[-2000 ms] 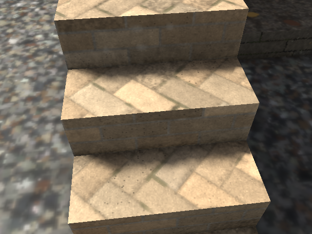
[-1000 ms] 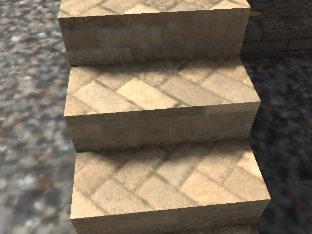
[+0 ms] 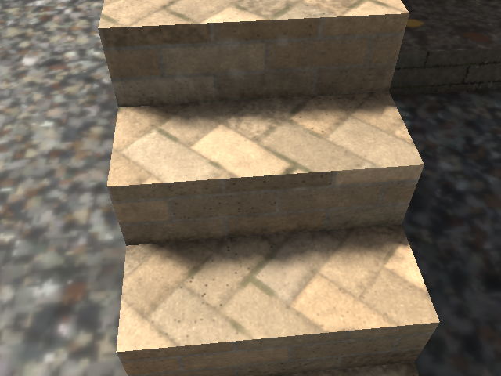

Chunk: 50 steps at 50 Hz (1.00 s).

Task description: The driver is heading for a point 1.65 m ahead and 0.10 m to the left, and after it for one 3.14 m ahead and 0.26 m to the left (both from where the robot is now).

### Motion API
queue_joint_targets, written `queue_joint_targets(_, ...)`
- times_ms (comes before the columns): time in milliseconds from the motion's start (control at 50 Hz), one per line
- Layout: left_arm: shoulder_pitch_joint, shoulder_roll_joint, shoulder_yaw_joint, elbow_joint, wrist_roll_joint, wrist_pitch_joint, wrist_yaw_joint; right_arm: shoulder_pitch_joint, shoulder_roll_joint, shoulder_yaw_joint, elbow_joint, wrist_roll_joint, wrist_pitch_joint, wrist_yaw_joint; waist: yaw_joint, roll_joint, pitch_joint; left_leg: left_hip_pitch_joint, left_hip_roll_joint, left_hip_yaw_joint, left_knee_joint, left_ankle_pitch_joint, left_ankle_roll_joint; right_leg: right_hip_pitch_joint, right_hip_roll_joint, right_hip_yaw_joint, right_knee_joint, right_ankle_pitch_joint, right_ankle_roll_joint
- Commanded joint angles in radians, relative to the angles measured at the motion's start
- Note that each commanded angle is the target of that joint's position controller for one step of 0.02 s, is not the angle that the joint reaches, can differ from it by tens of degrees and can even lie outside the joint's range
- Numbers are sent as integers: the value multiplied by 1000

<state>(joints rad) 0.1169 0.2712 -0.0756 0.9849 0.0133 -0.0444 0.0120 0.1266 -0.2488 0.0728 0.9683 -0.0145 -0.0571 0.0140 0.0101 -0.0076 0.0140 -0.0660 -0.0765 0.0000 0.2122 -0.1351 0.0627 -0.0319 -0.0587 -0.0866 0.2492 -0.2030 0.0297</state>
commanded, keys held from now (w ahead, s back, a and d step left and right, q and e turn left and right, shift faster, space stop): w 1.00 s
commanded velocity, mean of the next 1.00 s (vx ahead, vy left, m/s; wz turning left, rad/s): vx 0.50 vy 0.00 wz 0.00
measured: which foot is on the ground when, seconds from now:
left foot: down 0.00-1.00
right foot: down 0.00-1.00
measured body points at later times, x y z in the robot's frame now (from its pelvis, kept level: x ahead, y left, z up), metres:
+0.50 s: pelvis +0.00 +0.00 +0.00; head +0.01 +0.00 +0.45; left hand +0.11 +0.25 -0.13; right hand +0.12 -0.24 -0.13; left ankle -0.01 +0.08 -0.75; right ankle -0.05 -0.13 -0.75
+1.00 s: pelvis +0.00 +0.00 +0.00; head +0.01 +0.00 +0.45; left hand +0.11 +0.25 -0.13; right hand +0.12 -0.25 -0.13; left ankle -0.01 +0.08 -0.75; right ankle -0.05 -0.13 -0.75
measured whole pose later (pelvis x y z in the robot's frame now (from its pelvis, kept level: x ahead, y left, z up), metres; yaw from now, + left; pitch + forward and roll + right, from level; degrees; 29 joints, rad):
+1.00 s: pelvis +0.00 +0.00 +0.00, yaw +0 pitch -1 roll +0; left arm 0.12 0.27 -0.07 0.99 0.01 -0.04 0.01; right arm 0.12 -0.25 0.07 0.97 -0.01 -0.06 0.01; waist 0.01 -0.01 0.01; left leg -0.06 -0.07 -0.01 0.21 -0.14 0.06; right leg -0.03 -0.06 -0.09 0.25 -0.21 0.03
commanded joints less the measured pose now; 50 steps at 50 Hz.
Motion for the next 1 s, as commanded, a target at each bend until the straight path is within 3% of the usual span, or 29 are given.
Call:
queue_joint_targets(20, -31, 117, 23, -48, 0, -11, 3, -30, -109, -21, -49, 1, -11, -3, 0, 6, -51, 40, 184, -132, -4, 255, -20, -24, -117, 81, -26, 175, -39)
queue_joint_targets(1000, -28, 123, 25, -47, 0, -11, 2, -33, -113, -23, -44, 1, -10, -3, 2, 5, -50, 34, 182, -135, -1, 253, -22, -10, -120, 80, -25, 195, -39)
